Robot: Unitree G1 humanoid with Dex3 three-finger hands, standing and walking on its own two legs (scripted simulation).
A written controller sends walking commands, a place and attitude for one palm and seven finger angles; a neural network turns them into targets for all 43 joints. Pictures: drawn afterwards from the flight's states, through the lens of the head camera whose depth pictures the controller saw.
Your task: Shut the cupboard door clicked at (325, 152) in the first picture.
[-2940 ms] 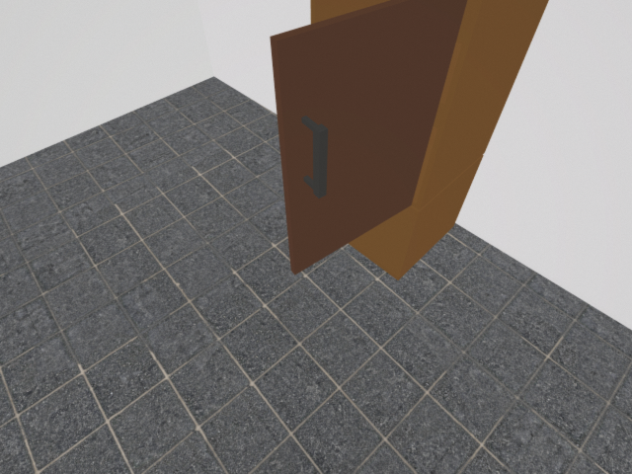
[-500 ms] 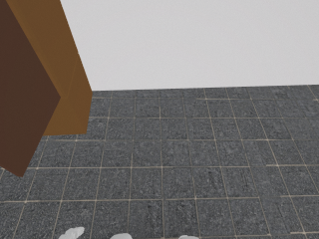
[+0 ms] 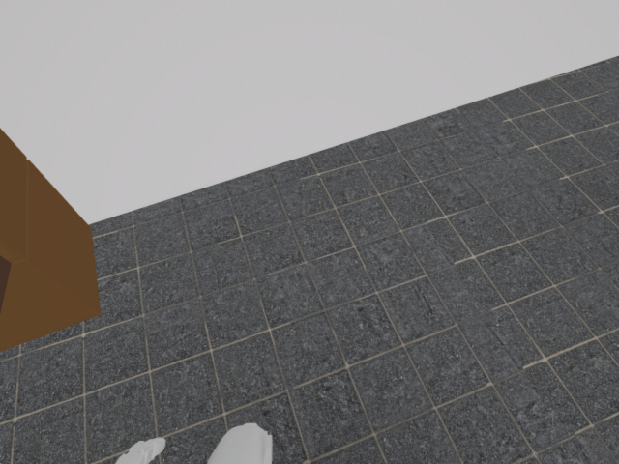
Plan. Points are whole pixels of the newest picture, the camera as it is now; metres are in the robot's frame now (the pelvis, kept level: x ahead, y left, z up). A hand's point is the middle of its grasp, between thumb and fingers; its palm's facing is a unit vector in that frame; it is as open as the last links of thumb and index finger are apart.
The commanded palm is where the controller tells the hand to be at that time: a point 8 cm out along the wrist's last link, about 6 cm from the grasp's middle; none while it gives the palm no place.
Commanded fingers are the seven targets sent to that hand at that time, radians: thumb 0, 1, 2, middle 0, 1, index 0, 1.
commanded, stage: walk around to get in front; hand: left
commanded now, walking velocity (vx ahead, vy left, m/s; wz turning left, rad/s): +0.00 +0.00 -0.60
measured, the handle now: out of the picture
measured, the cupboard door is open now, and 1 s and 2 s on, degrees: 81 81 81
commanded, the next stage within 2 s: none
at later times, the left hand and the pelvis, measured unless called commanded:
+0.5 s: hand (206, 417) +0.19 +0.17 -0.16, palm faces -0.30 -0.92 -0.24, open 7.4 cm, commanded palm none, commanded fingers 0.00 0.90 0.90 -0.20 -0.30 -0.20 -0.30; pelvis +0.02 +0.00 +0.00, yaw -18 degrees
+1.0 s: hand (252, 375) +0.25 +0.11 -0.17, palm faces -0.53 -0.82 -0.20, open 7.4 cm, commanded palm none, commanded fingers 0.00 0.90 0.90 -0.20 -0.30 -0.20 -0.30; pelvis +0.06 -0.01 +0.00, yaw -35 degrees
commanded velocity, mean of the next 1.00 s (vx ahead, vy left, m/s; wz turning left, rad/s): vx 0.00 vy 0.00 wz -0.60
